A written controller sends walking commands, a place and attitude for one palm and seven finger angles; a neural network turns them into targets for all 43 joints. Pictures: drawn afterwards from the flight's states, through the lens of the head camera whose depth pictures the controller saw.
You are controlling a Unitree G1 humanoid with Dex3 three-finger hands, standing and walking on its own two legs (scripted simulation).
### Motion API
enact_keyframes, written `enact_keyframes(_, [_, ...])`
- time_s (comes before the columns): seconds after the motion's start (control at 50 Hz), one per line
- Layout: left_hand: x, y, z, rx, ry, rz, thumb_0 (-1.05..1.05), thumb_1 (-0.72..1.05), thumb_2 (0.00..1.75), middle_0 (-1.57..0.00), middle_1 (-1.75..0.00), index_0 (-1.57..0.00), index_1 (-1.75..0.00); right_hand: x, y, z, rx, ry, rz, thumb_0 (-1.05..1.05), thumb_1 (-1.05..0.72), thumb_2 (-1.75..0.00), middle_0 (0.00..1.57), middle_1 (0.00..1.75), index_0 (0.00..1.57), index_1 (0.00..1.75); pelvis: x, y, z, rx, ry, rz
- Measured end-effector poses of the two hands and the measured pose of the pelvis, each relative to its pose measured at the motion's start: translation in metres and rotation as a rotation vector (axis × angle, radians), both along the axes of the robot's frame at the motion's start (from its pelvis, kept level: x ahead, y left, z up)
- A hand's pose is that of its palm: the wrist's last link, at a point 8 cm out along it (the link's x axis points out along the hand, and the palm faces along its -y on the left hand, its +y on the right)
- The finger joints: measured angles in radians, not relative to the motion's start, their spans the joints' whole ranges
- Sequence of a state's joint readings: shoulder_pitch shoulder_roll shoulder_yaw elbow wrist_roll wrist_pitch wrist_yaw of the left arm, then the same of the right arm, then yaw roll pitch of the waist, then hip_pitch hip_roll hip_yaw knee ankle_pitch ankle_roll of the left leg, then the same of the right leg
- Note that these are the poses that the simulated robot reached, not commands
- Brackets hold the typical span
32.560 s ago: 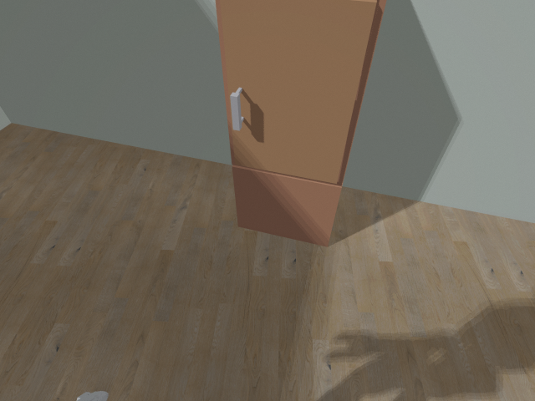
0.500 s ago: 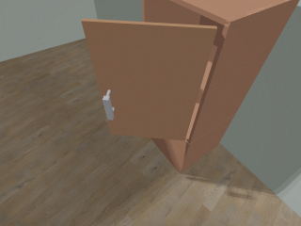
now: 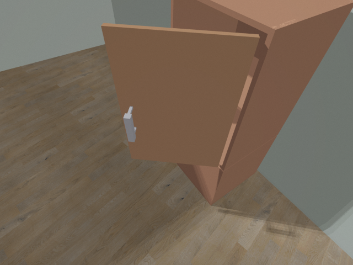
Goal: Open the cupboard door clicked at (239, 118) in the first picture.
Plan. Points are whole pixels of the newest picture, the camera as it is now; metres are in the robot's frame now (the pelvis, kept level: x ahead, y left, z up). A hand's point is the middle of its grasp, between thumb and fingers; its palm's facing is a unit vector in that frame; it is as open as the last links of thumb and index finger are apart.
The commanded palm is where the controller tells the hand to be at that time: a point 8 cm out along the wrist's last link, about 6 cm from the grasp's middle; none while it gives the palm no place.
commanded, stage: look again from close up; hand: left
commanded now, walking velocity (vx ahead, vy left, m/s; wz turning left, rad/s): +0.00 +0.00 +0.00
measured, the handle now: (131, 124) +0.57 +0.20 -0.08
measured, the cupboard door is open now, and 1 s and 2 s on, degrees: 49 49 49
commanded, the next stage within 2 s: raise the hand with hooked fingers in 0.08 s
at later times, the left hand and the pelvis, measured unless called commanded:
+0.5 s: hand (90, 250) +0.16 +0.20 -0.05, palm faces -0.01 -1.00 -0.05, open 8.1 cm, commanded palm +0.11 +0.27 -0.07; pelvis -0.06 +0.00 -0.08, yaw +3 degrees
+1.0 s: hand (71, 252) +0.16 +0.25 -0.07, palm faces -0.04 -1.00 -0.04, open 11.0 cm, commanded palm +0.14 +0.30 -0.07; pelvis -0.08 +0.02 -0.11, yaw +2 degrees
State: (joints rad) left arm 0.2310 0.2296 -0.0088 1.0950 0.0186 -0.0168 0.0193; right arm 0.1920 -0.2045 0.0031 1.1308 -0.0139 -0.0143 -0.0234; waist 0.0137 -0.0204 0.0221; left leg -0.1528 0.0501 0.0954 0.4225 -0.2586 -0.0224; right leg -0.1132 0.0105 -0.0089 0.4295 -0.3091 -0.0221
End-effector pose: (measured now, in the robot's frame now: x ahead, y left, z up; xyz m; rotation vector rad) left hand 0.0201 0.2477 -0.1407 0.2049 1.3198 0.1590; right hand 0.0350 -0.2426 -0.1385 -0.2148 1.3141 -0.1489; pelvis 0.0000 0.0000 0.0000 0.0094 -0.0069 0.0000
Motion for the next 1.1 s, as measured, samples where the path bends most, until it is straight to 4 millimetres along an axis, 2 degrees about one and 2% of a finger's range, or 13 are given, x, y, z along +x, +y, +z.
enact_keyframes(0.2, [-0.005, 0.001, 0.0, 0.002, 0.001, -0.002, 0.0, 0.9, 0.9, -0.2, -0.29, -0.2, -0.3, -0.012, 0.008, -0.002, 0.013, 0.018, -0.006, 0.0, -0.91, -0.9, 0.2, 0.3, 0.2, 0.3, -0.005, 0.004, 0.0, -0.006, 0.004, 0.002])
enact_keyframes(0.24, [0.018, 0.004, 0.019, -0.008, -0.182, 0.086, 0.01, 0.9, 0.9, -0.2, -0.3, -0.2, -0.3, -0.005, 0.008, 0.002, 0.001, -0.076, -0.008, 0.0, -0.91, -0.9, 0.2, 0.3, 0.2, 0.3, -0.009, 0.006, -0.001, -0.006, 0.006, 0.009])
enact_keyframes(0.3, [0.068, 0.008, 0.071, 0.009, -0.587, 0.119, 0.02, 0.88, 0.89, -0.21, -0.31, -0.2, -0.31, 0.016, 0.009, 0.009, -0.008, -0.276, 0.002, 0.01, -0.9, -0.9, 0.2, 0.3, 0.2, 0.3, -0.016, 0.009, -0.006, 0.005, 0.018, 0.044])
enact_keyframes(0.34, [0.098, 0.011, 0.098, -0.006, -0.821, 0.108, 0.01, 0.86, 0.88, -0.21, -0.32, -0.2, -0.32, 0.032, 0.008, 0.011, -0.01, -0.382, 0.031, 0.01, -0.9, -0.9, 0.2, 0.3, 0.2, 0.3, -0.024, 0.009, -0.012, 0.0, 0.053, 0.066])
enact_keyframes(0.4, [0.125, 0.013, 0.115, -0.059, -1.101, 0.034, 0.01, 0.82, 0.86, -0.21, -0.35, -0.21, -0.35, 0.059, 0.004, 0.012, -0.015, -0.519, 0.079, 0.01, -0.9, -0.9, 0.2, 0.3, 0.2, 0.3, -0.04, 0.006, -0.03, -0.001, 0.127, 0.063])
enact_keyframes(0.46, [0.127, 0.01, 0.109, -0.126, -1.283, -0.11, 0.01, 0.76, 0.84, -0.21, -0.39, -0.21, -0.39, 0.084, -0.001, 0.01, -0.025, -0.646, 0.139, 0.01, -0.9, -0.9, 0.2, 0.3, 0.2, 0.3, -0.055, 0.003, -0.057, -0.002, 0.197, 0.053])
enact_keyframes(0.52, [0.114, 0.009, 0.087, -0.192, -1.332, -0.233, 0.0, 0.7, 0.81, -0.21, -0.43, -0.21, -0.43, 0.105, -0.004, 0.004, -0.038, -0.753, 0.19, 0.01, -0.9, -0.9, 0.2, 0.3, 0.2, 0.3, -0.067, 0.001, -0.086, -0.006, 0.238, 0.051])
enact_keyframes(0.58, [0.095, 0.016, 0.061, -0.239, -1.3, -0.206, 0.01, 0.63, 0.79, -0.22, -0.47, -0.22, -0.47, 0.117, -0.001, -0.003, -0.051, -0.817, 0.212, 0.01, -0.9, -0.9, 0.2, 0.3, 0.2, 0.3, -0.075, 0.001, -0.108, -0.018, 0.251, 0.052])
enact_keyframes(0.62, [0.085, 0.021, 0.05, -0.238, -1.278, -0.161, 0.01, 0.58, 0.77, -0.23, -0.5, -0.23, -0.5, 0.12, 0.005, -0.009, -0.056, -0.829, 0.224, 0.01, -0.9, -0.9, 0.2, 0.3, 0.2, 0.3, -0.078, 0.001, -0.117, -0.03, 0.254, 0.057])
enact_keyframes(0.7, [0.082, 0.029, 0.054, -0.193, -1.283, -0.153, 0.01, 0.49, 0.73, -0.23, -0.56, -0.23, -0.56, 0.113, 0.022, -0.023, -0.045, -0.789, 0.247, 0.01, -0.9, -0.9, 0.2, 0.3, 0.2, 0.3, -0.08, 0.003, -0.123, -0.059, 0.253, 0.066])
enact_keyframes(0.84, [0.108, 0.04, 0.068, -0.207, -1.266, -0.22, 0.01, 0.32, 0.66, -0.24, -0.66, -0.24, -0.66, 0.073, 0.045, -0.049, 0.005, -0.635, 0.208, 0.01, -0.9, -0.9, 0.2, 0.3, 0.2, 0.3, -0.082, 0.011, -0.118, -0.087, 0.274, 0.069])
enact_keyframes(0.98, [0.118, 0.056, 0.072, -0.209, -1.23, -0.208, 0.01, 0.16, 0.59, -0.25, -0.77, -0.25, -0.77, 0.041, 0.044, -0.052, -0.005, -0.549, 0.147, 0.01, -0.9, -0.9, 0.21, 0.3, 0.2, 0.3, -0.08, 0.022, -0.111, -0.081, 0.294, 0.055])
enact_keyframes(1.1, [0.119, 0.069, 0.069, -0.19, -1.245, -0.204, 0.0, 0.03, 0.53, -0.26, -0.86, -0.26, -0.86, 0.04, 0.035, -0.049, -0.053, -0.539, 0.158, 0.01, -0.9, -0.9, 0.21, 0.3, 0.2, 0.3, -0.079, 0.03, -0.112, -0.082, 0.304, 0.053])
